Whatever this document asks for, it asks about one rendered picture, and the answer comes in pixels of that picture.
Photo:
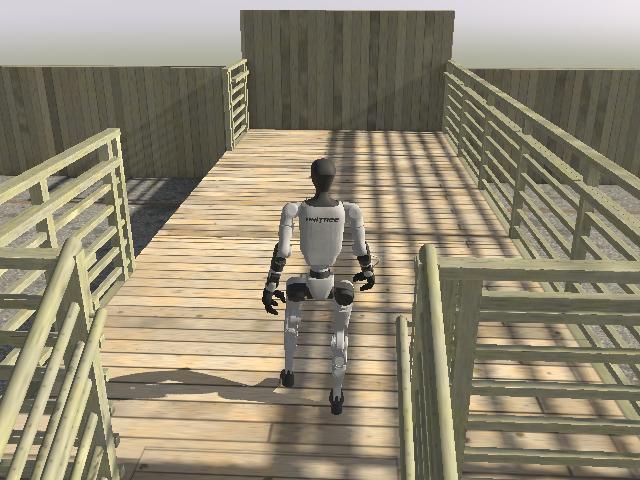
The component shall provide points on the robot left forearm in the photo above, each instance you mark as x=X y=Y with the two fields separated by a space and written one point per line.
x=275 y=272

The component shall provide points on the left robot upper arm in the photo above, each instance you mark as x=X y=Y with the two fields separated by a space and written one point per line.
x=289 y=211

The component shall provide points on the right robot upper arm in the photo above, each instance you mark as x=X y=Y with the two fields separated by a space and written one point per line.
x=353 y=213

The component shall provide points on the left robot shin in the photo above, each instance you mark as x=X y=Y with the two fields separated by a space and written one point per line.
x=290 y=342

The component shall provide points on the robot left hand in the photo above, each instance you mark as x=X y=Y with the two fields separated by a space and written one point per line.
x=268 y=301

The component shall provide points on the right robot foot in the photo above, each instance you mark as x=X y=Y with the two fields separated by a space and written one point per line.
x=336 y=406

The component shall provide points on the robot right forearm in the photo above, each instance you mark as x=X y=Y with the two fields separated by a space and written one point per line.
x=366 y=263

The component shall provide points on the robot right hand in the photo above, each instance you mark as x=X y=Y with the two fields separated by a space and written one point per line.
x=360 y=276

